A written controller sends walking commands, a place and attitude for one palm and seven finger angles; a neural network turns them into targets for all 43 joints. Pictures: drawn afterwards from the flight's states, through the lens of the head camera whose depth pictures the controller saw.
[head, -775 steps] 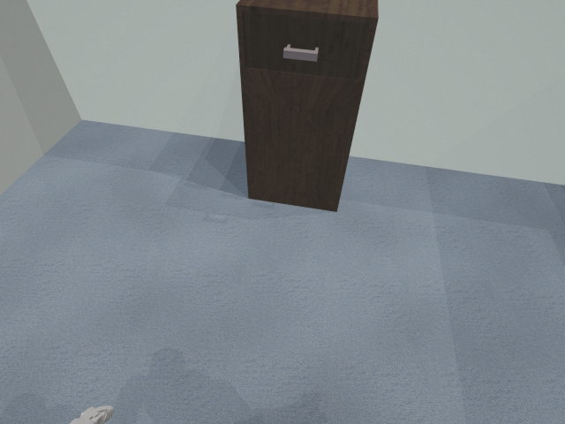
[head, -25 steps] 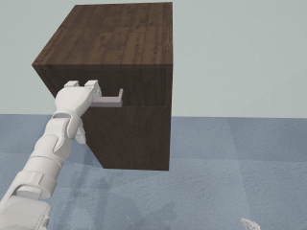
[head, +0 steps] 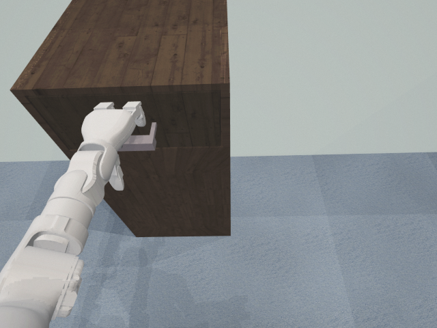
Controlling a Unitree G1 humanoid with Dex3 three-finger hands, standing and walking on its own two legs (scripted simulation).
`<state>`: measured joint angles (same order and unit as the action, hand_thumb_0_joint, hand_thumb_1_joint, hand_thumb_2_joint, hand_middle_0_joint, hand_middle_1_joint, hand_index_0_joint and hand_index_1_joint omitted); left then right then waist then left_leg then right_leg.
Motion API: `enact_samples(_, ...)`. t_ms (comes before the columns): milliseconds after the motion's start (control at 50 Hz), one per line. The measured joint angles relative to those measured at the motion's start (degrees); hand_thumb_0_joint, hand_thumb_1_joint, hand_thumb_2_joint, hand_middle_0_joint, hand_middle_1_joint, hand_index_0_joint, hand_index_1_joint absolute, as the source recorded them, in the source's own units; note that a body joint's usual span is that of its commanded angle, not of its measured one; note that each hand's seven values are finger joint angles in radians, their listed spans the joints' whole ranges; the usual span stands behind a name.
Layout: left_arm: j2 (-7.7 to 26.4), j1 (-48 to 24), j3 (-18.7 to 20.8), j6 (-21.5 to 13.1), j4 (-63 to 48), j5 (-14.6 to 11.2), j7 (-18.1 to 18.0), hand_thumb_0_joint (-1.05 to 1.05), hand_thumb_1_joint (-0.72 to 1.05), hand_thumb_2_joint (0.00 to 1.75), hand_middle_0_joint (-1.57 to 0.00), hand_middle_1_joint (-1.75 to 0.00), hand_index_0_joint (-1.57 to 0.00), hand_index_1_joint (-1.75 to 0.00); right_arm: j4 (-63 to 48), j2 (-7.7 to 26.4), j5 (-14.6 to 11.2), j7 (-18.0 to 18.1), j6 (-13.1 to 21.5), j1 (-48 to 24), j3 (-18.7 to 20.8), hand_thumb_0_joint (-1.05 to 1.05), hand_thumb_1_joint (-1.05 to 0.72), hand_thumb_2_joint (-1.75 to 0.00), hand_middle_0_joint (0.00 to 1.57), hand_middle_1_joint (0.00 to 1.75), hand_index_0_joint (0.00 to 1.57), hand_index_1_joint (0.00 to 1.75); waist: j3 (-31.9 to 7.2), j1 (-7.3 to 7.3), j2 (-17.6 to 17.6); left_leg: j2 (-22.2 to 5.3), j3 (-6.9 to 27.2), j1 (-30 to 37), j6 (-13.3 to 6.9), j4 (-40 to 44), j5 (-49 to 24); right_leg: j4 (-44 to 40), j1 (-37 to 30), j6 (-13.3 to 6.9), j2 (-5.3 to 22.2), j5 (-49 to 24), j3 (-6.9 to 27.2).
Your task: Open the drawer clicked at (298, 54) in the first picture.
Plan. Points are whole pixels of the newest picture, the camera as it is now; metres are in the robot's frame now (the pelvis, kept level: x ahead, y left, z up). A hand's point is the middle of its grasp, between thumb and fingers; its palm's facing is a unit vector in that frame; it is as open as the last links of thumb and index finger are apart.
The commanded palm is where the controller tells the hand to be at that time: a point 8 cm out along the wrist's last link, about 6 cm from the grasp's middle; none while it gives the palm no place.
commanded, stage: move the hooked fingers above the handle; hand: left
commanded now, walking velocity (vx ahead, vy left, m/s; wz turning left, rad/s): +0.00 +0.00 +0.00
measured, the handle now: (131, 135) +0.51 +0.22 +0.01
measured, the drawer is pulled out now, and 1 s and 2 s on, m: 0.00 0.00 0.00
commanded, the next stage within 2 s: none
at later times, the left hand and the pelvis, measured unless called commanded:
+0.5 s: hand (117, 144) +0.45 +0.22 +0.06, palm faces -0.05 -0.01 -1.00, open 13.8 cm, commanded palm +0.43 +0.23 +0.13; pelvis -0.01 +0.00 +0.00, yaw -1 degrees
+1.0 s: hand (127, 131) +0.47 +0.20 +0.07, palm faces +0.03 -0.02 -1.00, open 13.8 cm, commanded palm +0.44 +0.22 +0.13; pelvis -0.01 +0.01 +0.00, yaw -2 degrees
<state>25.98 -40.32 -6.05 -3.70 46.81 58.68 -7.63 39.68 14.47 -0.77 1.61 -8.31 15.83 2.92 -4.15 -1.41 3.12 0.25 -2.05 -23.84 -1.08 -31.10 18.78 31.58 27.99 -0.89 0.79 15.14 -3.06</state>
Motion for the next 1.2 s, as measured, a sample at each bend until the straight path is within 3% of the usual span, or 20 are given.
enact_samples(100, 0.16, -2.29, 1.44, -3.27, 1.42, 1.54, -3.46, 0.0, -0.48, 0.3, -0.32, -1.2, -0.32, -1.2, 0.69, 0.45, 0.42, 0.05, 0.66, 0.63, 0.61, 0.01, -0.91, -0.9, 0.2, 0.3, 0.2, 0.3, -0.2, -1.11, -0.69, -0.26, 0.03, -1.98, 0.21, -1.5, 0.45, 1.17, 1.88, -0.25, -0.21, 0.25, -0.05)
enact_samples(200, 2.04, -5.24, 3.92, -0.42, 5.96, 2.56, -6.8, 0.0, -0.48, 0.3, -0.32, -1.2, -0.32, -1.2, 0.77, 1.04, 0.39, -0.29, 0.81, 0.71, 0.64, 0.01, -0.91, -0.9, 0.2, 0.3, 0.2, 0.3, -0.65, -2.36, -0.51, -0.59, -0.7, -3.63, 0.27, -2.1, 0.51, 1.7, 3.82, -0.33, -0.57, -0.06, 0.67)
enact_samples(360, 2.35, -5.01, 3.83, 2.18, 9.79, 1.39, -2.96, 0.0, -0.48, 0.3, -0.32, -1.21, -0.33, -1.22, 0.2, 1.16, -0.47, 0.02, -0.04, 1.42, -0.07, 0.01, -0.91, -0.9, 0.2, 0.3, 0.2, 0.3, -1.1, -2.58, 0.12, -0.79, -1.49, -2.63, 0.11, -0.8, -0.21, 0.45, 3.14, -0.18, -0.88, -1.03, 1.44)
enact_samples(440, 3.1, -2.42, 4.47, -1.09, 6.99, 1.47, -1.71, 0.0, -0.48, 0.3, -0.32, -1.2, -0.32, -1.21, -0.88, 0.65, -0.32, 0.59, 0.55, 1.93, 0.11, 0.01, -0.91, -0.9, 0.2, 0.3, 0.2, 0.3, -0.67, -2.4, -0.34, -0.83, -1.38, -2.45, 0.1, -0.83, -0.34, 0.26, 2.79, -0.24, -0.92, -1.24, 1.33)
enact_samples(560, 2.6, -1.62, 3.69, -4.93, 3.37, 2.53, -5.27, 0.0, -0.48, 0.3, -0.32, -1.2, -0.32, -1.2, -0.16, 0.62, 0.11, 0.4, 1.42, 1.85, 0.82, 0.01, -0.91, -0.9, 0.2, 0.3, 0.2, 0.3, -0.71, -1.35, -0.7, -0.44, -0.54, -3.21, -0.03, -2.15, 0.03, 1.11, 2.98, -0.11, -0.42, -0.79, 0.54)
enact_samples(660, 1.95, -5.08, 2.09, -0.84, 6.87, 2.41, -7.71, 0.0, -0.49, 0.3, -0.32, -1.2, -0.32, -1.2, 0.79, 0.74, -0.07, -0.46, 1.82, 0.52, 0.67, 0.01, -0.91, -0.9, 0.2, 0.3, 0.2, 0.3, -0.9, -1.31, -0.53, -0.04, -0.2, -3.82, -0.24, -2.61, 0.02, 1.41, 3.35, 0.12, 0.01, -0.74, 0.23)
enact_samples(740, 1.1, -7.67, -0.21, 2.74, 9.84, 1.69, -5.82, 0.0, -0.49, 0.3, -0.32, -1.2, -0.32, -1.2, 0.58, 0.62, -0.22, -0.75, 1.84, 0.12, 0.38, 0.01, -0.91, -0.9, 0.2, 0.3, 0.2, 0.3, -1.01, -1.58, -0.22, 0.2, -0.15, -4.01, -0.43, -2.31, -0.22, 1.07, 3.47, 0.32, 0.24, -0.97, 0.21)
enact_samples(840, -1.06, -7.03, -0.64, 1.0, 8.37, 0.84, -3.05, 0.0, -0.48, 0.3, -0.32, -1.2, -0.32, -1.2, 0.05, 0.32, 0.11, -0.5, 1.45, 0.83, 0.16, 0.01, -0.91, -0.9, 0.21, 0.3, 0.2, 0.3, -1.46, -1.8, 0.04, 0.29, -0.5, -3.37, -0.64, -2.04, 0.06, 0.96, 3.04, 0.57, 0.28, -0.75, 0.58)
enact_samples(940, -1.58, -4.93, 2.79, -1.82, 6.25, 2.51, -4.95, 0.0, -0.48, 0.3, -0.32, -1.2, -0.32, -1.2, -0.39, -0.06, 0.48, -0.28, 1.05, 1.13, -0.4, 0.01, -0.91, -0.9, 0.21, 0.3, 0.2, 0.3, -1.76, -2.31, -0.21, 0.06, -1.43, -3.07, -0.63, -2.15, 0.65, 1.6, 3.38, 0.56, -0.02, -0.25, 1.52)
enact_samples(1060, 0.97, -3.7, 5.02, 1.94, 6.38, 3.51, -7.75, 0.0, -0.48, 0.3, -0.32, -1.2, -0.32, -1.2, -0.31, -0.07, 0.33, -0.74, 0.74, 1.21, -0.32, 0.01, -0.91, -0.9, 0.2, 0.3, 0.2, 0.3, -1.36, -1.78, 0.2, -0.28, -2.01, -3.17, -0.45, -1.8, 0.68, 1.49, 3.83, 0.43, -0.42, -0.32, 2.09)
enact_samples(1140, 1.9, -2.12, 3.2, 4.51, 5.11, 1.41, -4.99, 0.0, -0.48, 0.3, -0.31, -1.2, -0.32, -1.2, -0.01, 0.17, -0.09, -0.87, 0.6, 1.9, 0.33, 0.01, -0.91, -0.9, 0.21, 0.3, 0.2, 0.3, -1.37, -0.81, 0.64, -0.27, -1.3, -2.38, -0.34, -0.84, 0.27, 0.29, 2.63, 0.38, -0.39, -0.55, 1.39)
enact_samples(1200, 1.02, -0.42, 0.02, 4.0, 1.59, -0.46, -1.95, 0.0, -0.48, 0.3, -0.31, -1.2, -0.32, -1.2, 0.39, 0.46, -0.16, -0.73, 0.57, 2.26, 0.93, 0.01, -0.91, -0.9, 0.21, 0.3, 0.2, 0.3, -1.33, -0.02, 0.68, -0.14, -0.28, -1.29, -0.24, -0.42, 0.17, -0.46, 0.99, 0.33, -0.21, -0.43, 0.4)
